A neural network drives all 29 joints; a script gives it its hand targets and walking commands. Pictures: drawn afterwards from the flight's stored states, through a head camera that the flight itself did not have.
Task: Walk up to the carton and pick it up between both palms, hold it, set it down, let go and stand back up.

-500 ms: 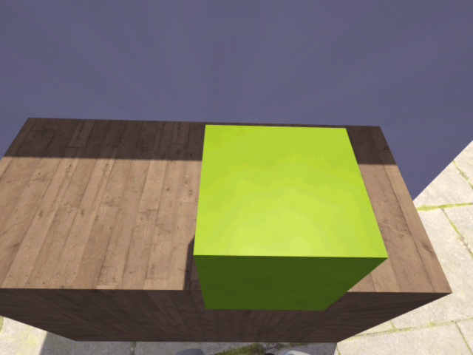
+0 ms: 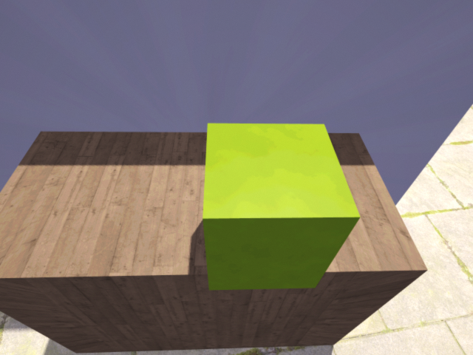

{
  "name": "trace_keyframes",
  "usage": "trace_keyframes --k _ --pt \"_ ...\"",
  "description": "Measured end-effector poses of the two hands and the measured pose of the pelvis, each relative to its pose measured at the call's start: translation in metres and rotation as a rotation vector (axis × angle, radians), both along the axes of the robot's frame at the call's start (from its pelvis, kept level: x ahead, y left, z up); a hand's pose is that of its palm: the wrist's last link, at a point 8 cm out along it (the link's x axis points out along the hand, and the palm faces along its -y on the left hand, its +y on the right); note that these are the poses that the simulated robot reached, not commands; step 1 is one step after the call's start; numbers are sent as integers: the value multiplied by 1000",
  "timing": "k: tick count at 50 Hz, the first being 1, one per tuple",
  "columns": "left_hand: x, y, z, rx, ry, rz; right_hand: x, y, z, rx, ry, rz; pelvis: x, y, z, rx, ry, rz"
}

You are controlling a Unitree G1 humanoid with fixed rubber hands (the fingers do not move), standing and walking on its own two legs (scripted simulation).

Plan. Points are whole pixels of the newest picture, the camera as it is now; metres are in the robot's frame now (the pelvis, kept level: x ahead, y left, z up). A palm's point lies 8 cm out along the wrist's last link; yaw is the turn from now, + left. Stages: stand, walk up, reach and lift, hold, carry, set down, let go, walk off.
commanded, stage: walk up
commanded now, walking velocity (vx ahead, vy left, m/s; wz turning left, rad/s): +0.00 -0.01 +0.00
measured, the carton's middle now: (264, 210) +0.37 -0.03 +0.03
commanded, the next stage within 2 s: none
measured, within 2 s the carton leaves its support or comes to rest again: neither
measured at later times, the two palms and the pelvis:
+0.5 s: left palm out of the picture -0.02 +0.18 -0.15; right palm out of the picture -0.02 -0.23 -0.14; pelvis +0.00 -0.03 +0.00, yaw +1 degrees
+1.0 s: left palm out of the picture -0.01 +0.17 -0.15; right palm out of the picture +0.00 -0.23 -0.15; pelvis +0.02 -0.03 +0.00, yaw +1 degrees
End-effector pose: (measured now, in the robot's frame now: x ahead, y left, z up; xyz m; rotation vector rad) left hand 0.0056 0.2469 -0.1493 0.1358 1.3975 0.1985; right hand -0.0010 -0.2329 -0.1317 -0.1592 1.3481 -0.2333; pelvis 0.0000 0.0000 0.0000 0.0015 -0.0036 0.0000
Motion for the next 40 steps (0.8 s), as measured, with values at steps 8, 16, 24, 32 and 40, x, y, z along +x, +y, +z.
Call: trace_keyframes --k 8,16,24,32,40 --pt "-21 -51 10 -34 -14 -15 -19 3 -17 111 40 -13 -4 -15 3 -7 -28 12" --pt "-23 -71 3 -74 -17 -11 -18 -1 -12 104 40 6 -2 -24 4 -3 -39 11" --pt "-23 -70 1 -72 -1 -5 -18 -2 -12 94 64 8 3 -27 3 -2 -32 11" --pt "-22 -68 0 -63 19 -1 -13 2 -13 100 77 6 9 -27 2 1 -30 13" --pt "-19 -71 0 -66 32 -1 -5 4 -15 105 76 4 16 -27 1 3 -29 12"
